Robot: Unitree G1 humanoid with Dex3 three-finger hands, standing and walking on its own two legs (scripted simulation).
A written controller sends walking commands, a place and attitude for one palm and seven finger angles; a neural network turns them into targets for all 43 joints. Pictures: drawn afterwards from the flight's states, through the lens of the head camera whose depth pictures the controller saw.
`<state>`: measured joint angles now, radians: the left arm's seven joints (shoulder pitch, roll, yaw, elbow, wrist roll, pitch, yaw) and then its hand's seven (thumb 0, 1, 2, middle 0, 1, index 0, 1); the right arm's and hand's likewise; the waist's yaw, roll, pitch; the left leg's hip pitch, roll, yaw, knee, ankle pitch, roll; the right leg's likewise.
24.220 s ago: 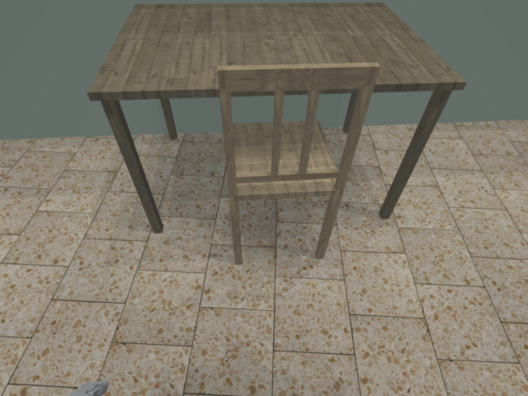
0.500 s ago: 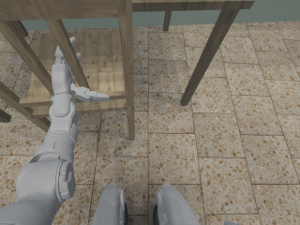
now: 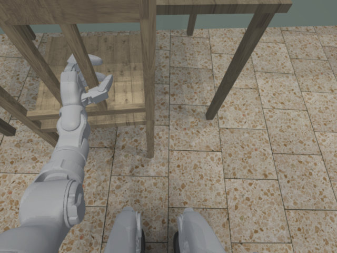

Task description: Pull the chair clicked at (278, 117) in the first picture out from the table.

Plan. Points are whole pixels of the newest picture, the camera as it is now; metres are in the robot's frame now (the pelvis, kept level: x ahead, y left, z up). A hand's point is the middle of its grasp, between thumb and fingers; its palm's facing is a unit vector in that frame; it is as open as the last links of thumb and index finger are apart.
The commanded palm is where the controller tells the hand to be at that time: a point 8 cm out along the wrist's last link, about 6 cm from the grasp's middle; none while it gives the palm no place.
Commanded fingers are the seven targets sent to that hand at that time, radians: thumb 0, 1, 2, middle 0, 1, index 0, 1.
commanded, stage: hook a spindle and tug to test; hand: left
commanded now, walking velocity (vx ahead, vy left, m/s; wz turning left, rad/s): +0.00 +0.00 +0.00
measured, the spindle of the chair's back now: (48, 78) +0.51 +0.26 +0.04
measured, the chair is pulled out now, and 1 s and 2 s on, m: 0.00 0.03 0.17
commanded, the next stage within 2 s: step backward, pulling the chair out in 0.70 s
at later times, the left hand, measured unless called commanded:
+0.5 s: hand (101, 91) +0.48 +0.13 +0.04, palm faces +0.08 -1.00 -0.02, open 5.4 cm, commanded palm +0.44 +0.17 +0.03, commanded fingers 0.00 0.90 0.90 -0.50 -1.45 -0.50 -1.45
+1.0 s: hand (101, 96) +0.46 +0.13 +0.05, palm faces +0.07 -0.99 -0.12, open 5.3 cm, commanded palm +0.43 +0.18 +0.05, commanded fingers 0.00 0.90 0.90 -0.50 -1.45 -0.50 -1.45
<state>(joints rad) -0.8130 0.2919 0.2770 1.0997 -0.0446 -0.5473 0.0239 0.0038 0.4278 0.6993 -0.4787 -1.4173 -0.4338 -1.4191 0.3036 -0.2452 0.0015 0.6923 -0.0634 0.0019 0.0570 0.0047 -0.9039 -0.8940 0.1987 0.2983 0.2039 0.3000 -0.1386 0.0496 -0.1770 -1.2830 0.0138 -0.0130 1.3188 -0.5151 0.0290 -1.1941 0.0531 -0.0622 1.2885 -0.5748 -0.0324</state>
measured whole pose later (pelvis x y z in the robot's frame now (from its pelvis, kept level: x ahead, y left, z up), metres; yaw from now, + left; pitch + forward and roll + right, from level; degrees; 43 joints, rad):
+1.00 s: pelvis +0.02 +0.00 +0.08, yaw +0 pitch +18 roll -2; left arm -0.58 0.23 0.14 0.91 -0.08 -0.21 0.11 0.03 0.73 0.78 -0.34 -1.18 -0.43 -1.45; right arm 0.27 -0.23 0.02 0.59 0.05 0.16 -0.05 0.01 -0.91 -0.89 0.20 0.30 0.20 0.30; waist -0.12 0.04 -0.06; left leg -0.85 0.01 0.02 0.93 -0.40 0.04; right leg -0.78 0.05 -0.01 0.89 -0.43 -0.01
